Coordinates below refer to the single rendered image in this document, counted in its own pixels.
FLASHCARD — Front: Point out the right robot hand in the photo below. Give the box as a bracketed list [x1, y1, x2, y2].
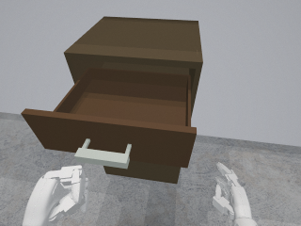
[212, 162, 252, 223]

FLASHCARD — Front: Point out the drawer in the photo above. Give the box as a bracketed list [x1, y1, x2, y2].
[21, 67, 197, 169]

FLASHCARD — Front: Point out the cabinet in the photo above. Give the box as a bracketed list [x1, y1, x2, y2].
[64, 16, 203, 185]

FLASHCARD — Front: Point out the left robot hand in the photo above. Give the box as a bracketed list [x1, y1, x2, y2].
[22, 165, 90, 226]

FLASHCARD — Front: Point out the handle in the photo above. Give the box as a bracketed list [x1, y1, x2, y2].
[74, 138, 132, 169]

